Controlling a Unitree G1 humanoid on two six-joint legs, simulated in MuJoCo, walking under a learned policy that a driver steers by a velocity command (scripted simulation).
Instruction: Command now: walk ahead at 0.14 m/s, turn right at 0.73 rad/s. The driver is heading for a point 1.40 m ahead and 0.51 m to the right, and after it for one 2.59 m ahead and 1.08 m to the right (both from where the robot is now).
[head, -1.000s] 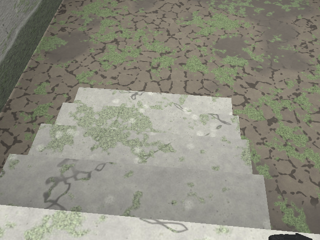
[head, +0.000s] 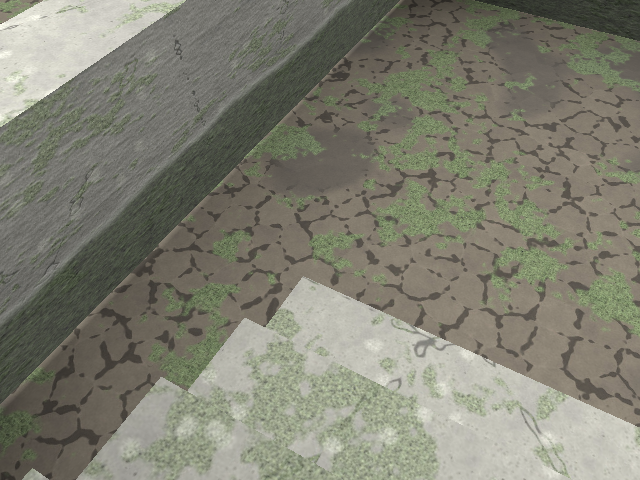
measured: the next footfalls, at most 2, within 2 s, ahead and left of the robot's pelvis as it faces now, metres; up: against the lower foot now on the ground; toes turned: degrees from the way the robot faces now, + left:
right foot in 0.24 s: +0.01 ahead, -0.15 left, +0.00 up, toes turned -17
left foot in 0.76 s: +0.31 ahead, -0.04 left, -0.18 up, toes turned -34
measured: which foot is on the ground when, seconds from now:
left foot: down 0.00-0.26, up 0.28-0.74, down 0.76-1.00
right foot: up 0.00-0.22, down 0.24-0.78, up 0.80-1.00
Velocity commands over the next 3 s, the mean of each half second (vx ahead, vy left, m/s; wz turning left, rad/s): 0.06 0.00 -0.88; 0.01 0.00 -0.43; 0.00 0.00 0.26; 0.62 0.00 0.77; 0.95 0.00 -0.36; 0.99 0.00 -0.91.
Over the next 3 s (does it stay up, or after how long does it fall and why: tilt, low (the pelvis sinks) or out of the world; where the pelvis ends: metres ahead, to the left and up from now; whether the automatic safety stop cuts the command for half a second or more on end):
stays up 1.24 -0.18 -0.57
